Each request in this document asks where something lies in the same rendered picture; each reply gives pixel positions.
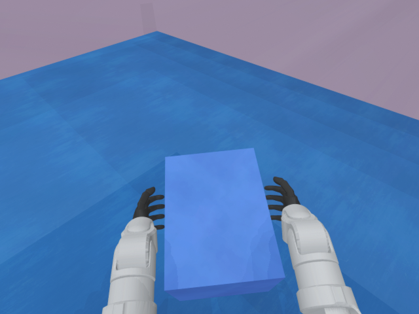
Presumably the carton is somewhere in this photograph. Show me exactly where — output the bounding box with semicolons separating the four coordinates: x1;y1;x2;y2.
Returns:
164;148;285;301

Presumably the robot right forearm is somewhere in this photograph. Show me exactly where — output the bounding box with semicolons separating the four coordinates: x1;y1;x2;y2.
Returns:
281;204;361;314

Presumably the robot right hand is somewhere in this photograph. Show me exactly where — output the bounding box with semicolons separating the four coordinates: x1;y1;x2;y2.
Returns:
264;177;300;221

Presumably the robot left hand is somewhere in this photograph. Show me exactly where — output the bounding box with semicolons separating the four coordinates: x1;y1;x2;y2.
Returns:
133;187;165;230

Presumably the robot left forearm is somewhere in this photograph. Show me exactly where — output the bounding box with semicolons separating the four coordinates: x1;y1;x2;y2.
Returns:
102;217;158;314

